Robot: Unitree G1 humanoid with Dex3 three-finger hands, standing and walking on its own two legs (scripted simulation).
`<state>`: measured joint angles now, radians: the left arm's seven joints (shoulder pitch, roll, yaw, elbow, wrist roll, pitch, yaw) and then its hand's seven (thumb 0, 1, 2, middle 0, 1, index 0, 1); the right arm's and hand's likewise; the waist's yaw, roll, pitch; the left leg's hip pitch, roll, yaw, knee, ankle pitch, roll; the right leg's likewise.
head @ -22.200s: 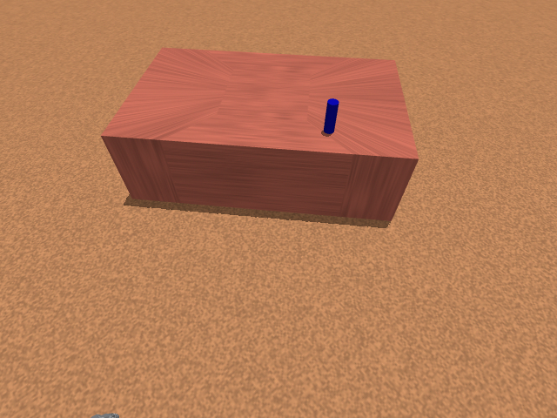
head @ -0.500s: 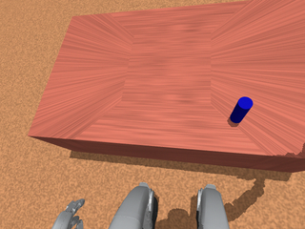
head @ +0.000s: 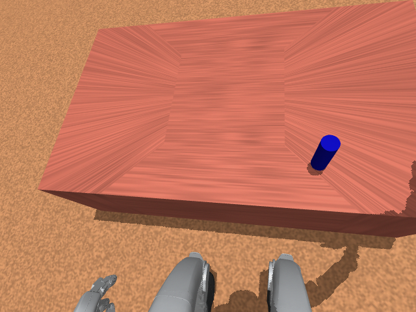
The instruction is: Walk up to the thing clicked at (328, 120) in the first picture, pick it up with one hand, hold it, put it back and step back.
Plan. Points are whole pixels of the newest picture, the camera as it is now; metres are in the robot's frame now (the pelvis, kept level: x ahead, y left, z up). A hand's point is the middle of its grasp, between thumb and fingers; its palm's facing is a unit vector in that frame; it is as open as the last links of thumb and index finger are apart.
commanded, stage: go down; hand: right
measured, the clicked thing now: (324, 154) +0.48 -0.21 -0.22
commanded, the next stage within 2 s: none
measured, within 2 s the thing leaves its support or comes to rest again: neither
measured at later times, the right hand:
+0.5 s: hand out of the picture +0.43 -0.39 +0.06, palm faces +0.24 +0.97 +0.02, open 17.0 cm
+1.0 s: hand out of the picture +0.43 -0.40 +0.05, palm faces +0.23 +0.97 +0.02, open 16.9 cm
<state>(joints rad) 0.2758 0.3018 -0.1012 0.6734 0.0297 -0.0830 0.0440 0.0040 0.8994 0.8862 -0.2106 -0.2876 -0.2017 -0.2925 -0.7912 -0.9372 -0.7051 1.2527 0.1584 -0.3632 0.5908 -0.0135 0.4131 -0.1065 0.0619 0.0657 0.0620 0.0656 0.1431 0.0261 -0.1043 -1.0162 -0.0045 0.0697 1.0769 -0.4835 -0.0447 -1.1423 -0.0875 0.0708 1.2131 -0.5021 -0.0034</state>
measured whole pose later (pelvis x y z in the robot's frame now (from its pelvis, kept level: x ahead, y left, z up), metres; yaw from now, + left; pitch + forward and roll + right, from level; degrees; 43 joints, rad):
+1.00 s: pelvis +0.00 +0.00 -0.01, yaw +0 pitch +26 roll +7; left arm 0.28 0.30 -0.11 0.68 0.03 -0.07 0.04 0.01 0.90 0.89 -0.21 -0.29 -0.20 -0.29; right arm -0.76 -0.92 -0.74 1.20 0.18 -0.37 0.61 -0.01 0.41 -0.11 0.05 0.06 0.05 0.06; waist 0.14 0.03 -0.09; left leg -1.07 -0.01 0.07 1.13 -0.50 -0.05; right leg -1.20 -0.09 0.08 1.26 -0.52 0.00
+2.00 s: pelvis -0.01 +0.01 -0.02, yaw +1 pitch +27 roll +7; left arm 0.28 0.32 -0.11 0.66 0.03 -0.07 0.03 0.00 0.90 0.89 -0.21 -0.29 -0.21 -0.29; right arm -0.76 -0.96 -0.79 1.25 0.18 -0.40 0.63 -0.01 0.43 -0.11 0.04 0.06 0.04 0.06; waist 0.13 0.02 -0.09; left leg -1.14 -0.01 0.06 1.20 -0.52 -0.04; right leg -1.26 -0.09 0.08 1.32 -0.53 0.01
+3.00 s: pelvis +0.00 +0.00 -0.01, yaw +1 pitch +26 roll +7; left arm 0.28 0.32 -0.10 0.66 0.03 -0.07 0.03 0.00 0.90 0.89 -0.21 -0.29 -0.20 -0.29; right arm -0.75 -0.93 -0.75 1.22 0.19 -0.39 0.62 -0.01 0.42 -0.11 0.04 0.06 0.05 0.06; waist 0.13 0.02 -0.09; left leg -1.10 -0.01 0.06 1.15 -0.51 -0.05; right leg -1.22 -0.09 0.07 1.28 -0.53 0.00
